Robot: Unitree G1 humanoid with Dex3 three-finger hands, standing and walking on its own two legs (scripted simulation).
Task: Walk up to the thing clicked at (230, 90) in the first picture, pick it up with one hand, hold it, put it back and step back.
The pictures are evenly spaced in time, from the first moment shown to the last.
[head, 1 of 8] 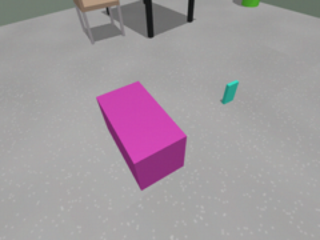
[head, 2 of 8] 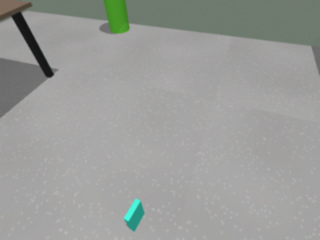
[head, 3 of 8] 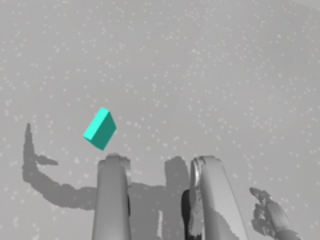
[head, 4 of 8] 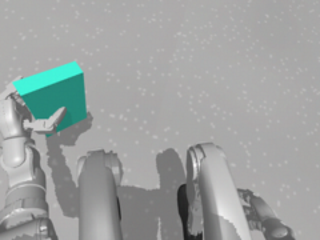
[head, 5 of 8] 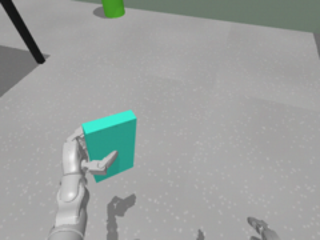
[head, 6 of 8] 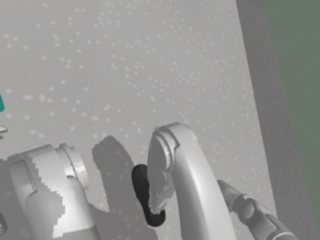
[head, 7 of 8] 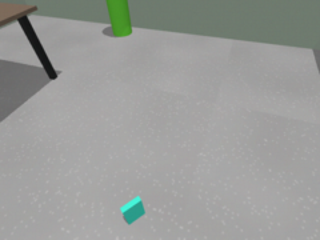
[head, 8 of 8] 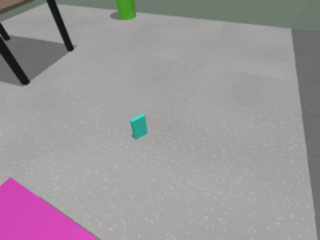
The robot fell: no
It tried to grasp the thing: yes
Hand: left
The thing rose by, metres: 0.67
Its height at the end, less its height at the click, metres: +0.00
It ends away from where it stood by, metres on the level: 0.03
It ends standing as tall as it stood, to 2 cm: yes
